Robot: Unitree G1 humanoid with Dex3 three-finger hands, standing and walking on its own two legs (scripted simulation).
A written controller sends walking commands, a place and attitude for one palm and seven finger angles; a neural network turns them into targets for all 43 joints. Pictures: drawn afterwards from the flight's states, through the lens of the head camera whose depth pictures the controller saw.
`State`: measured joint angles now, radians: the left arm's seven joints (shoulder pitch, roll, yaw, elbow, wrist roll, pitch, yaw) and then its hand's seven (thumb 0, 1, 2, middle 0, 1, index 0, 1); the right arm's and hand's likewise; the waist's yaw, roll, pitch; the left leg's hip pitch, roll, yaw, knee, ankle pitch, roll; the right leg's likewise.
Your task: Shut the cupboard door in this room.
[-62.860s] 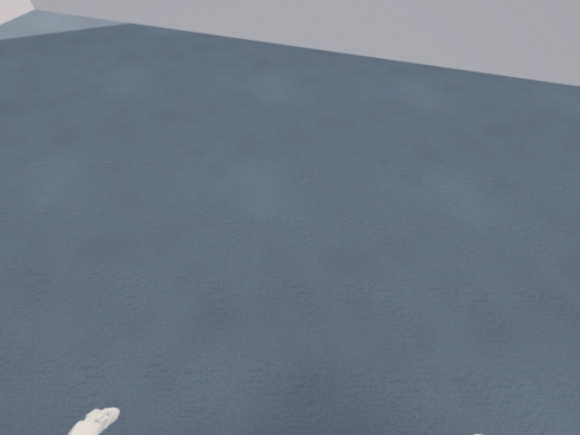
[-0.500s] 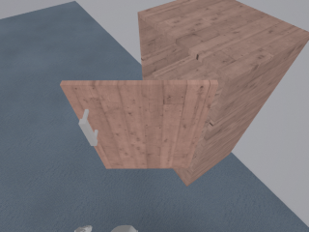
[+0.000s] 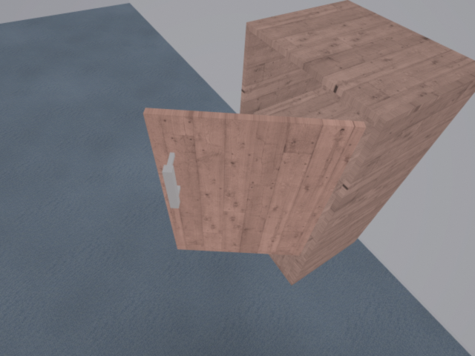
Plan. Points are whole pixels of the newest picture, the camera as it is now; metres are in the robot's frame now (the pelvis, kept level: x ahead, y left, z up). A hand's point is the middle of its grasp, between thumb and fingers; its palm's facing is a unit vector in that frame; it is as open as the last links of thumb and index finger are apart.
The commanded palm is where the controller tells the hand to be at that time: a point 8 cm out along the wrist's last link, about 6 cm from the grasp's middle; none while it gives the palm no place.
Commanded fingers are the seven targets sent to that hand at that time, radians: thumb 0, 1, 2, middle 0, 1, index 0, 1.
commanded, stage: come to a stop and stand still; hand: left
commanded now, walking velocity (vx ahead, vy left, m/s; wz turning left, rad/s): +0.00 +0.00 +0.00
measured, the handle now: (173, 181) +0.48 +0.18 -0.05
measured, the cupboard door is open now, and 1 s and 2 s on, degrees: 56 56 56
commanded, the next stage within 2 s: look again from close up in 0.70 s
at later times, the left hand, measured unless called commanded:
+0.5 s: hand out of the picture -0.07 +0.12 -0.18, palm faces +0.05 -0.99 -0.13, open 7.4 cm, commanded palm none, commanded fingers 0.00 0.90 0.90 -0.20 -0.30 -0.20 -0.30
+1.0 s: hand out of the picture -0.03 +0.12 -0.18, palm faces +0.02 -0.99 -0.17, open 7.4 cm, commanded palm none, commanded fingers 0.00 0.90 0.90 -0.20 -0.30 -0.20 -0.30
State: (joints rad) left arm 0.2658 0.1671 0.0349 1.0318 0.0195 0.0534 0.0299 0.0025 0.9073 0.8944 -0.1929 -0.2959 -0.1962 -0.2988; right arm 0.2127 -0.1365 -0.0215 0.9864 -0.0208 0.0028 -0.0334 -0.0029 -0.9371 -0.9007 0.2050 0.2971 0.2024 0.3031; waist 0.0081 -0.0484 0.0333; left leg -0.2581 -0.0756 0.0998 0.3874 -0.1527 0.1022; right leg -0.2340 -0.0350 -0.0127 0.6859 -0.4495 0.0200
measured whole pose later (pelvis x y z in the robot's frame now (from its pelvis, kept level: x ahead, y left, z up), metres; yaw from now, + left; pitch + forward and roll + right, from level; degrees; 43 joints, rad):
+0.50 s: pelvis -0.03 -0.02 +0.00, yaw +0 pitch -1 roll +0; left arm 0.36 0.10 0.00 1.12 0.01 0.00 0.03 0.00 0.91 0.89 -0.19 -0.30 -0.20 -0.30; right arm 0.34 -0.11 0.00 1.16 -0.01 0.02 -0.02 0.00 -0.91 -0.90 0.20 0.30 0.20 0.30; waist -0.01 -0.02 0.02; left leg -0.26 -0.04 0.08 0.37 -0.10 0.05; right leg -0.12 0.02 -0.04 0.43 -0.30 -0.03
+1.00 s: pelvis +0.00 -0.03 -0.01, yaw +0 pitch -1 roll -1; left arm 0.37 0.10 -0.02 1.09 0.01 -0.04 0.05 0.00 0.90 0.89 -0.20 -0.30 -0.20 -0.30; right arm 0.32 -0.15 0.00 1.08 -0.02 -0.01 -0.02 0.01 -0.93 -0.90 0.20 0.30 0.20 0.30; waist -0.02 0.02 0.01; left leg -0.32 0.00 0.06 0.56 -0.24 0.04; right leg -0.11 0.05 -0.04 0.49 -0.37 -0.05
